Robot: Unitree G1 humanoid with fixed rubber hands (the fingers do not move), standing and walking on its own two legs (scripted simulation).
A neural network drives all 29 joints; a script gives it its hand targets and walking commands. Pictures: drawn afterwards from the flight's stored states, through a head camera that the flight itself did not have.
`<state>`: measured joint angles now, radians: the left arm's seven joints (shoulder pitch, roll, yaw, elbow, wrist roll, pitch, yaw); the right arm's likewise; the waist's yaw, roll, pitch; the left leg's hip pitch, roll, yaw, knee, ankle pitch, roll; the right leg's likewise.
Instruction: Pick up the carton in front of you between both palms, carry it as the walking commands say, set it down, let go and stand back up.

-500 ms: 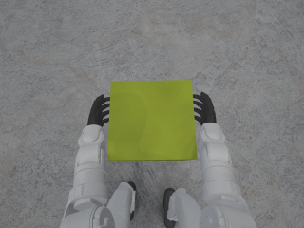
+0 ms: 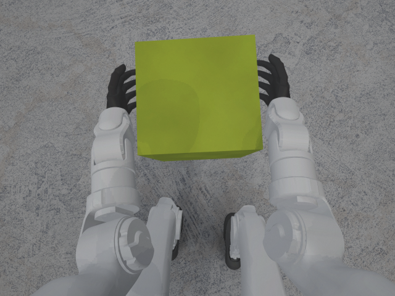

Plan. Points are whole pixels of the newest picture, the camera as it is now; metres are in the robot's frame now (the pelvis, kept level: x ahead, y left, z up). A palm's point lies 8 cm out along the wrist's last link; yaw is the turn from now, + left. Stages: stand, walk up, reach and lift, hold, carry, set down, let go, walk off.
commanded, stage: set down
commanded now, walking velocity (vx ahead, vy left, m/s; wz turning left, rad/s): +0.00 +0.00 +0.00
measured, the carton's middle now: (198, 112) +0.48 +0.05 -0.14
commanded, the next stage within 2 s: none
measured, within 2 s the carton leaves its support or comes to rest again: rests again in 1.38 s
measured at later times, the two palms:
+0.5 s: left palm (132, 120) +0.47 +0.22 -0.23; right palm (247, 107) +0.53 -0.08 -0.22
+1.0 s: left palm (139, 124) +0.49 +0.24 -0.36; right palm (233, 110) +0.56 -0.06 -0.36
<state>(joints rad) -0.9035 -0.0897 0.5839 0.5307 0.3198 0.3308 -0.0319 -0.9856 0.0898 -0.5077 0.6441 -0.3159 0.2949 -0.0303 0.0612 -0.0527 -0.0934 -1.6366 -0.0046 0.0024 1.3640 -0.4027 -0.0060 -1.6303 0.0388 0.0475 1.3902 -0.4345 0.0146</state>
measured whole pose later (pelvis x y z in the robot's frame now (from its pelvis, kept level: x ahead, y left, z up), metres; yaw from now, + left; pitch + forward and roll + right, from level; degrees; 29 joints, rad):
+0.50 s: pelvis -0.02 +0.00 -0.12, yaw +0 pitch +47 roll +0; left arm -1.11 0.03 0.55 0.59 0.21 0.35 0.01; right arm -1.24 -0.04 -0.40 0.76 -0.21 0.32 -0.10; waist 0.09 -0.05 -0.04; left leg -2.13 0.00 -0.02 1.78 -0.48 -0.02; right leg -2.11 0.06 0.03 1.80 -0.51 0.02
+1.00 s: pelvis -0.02 +0.00 -0.20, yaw +0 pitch +42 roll +1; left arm -1.35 0.19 0.43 0.73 0.03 0.30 0.05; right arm -1.52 -0.24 -0.18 0.94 -0.01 0.26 -0.15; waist 0.13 -0.05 0.30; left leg -2.27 -0.01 -0.02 2.08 -0.54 -0.03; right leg -2.26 0.07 0.02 2.10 -0.58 0.02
